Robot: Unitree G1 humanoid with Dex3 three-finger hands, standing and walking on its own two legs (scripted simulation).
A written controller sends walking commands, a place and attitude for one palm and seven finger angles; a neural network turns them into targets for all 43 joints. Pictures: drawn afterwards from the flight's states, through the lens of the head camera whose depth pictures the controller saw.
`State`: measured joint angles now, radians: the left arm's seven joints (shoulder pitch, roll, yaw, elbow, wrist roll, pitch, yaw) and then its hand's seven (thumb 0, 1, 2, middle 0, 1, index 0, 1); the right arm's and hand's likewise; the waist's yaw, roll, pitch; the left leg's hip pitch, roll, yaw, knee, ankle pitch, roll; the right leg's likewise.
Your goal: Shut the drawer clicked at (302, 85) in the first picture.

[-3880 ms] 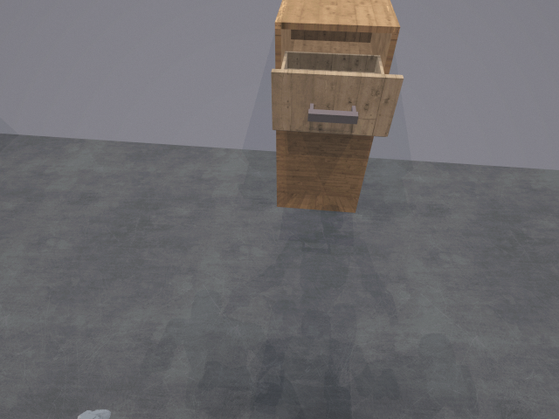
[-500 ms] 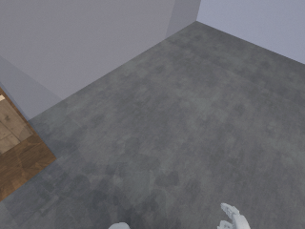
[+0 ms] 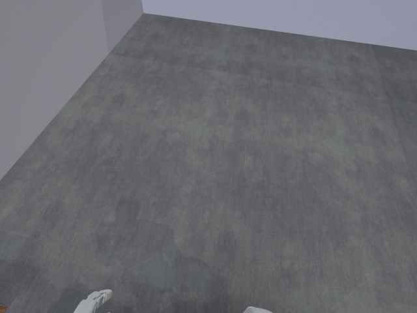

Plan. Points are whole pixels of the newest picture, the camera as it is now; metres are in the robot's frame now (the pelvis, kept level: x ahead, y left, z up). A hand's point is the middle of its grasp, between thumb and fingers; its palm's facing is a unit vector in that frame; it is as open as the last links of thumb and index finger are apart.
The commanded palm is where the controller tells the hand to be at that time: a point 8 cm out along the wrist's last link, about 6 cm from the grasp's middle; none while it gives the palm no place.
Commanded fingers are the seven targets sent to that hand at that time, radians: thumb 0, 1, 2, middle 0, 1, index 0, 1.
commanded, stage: turn to face it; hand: left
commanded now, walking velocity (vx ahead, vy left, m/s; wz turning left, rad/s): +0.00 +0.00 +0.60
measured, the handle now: out of the picture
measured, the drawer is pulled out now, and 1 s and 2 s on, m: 0.30 0.30 0.30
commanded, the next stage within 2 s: none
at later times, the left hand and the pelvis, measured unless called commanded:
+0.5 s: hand out of the picture +0.08 +0.21 -0.18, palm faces +0.17 -0.97 -0.16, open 7.3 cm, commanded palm none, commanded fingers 0.00 0.90 0.90 -0.20 -0.30 -0.20 -0.30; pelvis +0.03 +0.02 +0.00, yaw +9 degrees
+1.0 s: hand out of the picture +0.00 +0.17 -0.13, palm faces +0.46 -0.84 -0.30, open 7.4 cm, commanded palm none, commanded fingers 0.00 0.90 0.90 -0.20 -0.30 -0.20 -0.30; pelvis +0.02 -0.05 +0.01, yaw +27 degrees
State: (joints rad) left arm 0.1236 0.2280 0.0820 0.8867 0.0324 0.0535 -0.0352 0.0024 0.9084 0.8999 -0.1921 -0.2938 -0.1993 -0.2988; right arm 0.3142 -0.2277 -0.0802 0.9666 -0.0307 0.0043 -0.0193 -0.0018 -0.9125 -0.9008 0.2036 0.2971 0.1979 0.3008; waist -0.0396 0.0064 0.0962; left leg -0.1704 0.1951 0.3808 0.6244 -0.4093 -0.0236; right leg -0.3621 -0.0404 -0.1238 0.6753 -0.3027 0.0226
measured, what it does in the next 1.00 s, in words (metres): steps on the spot, turning left: right foot, then left foot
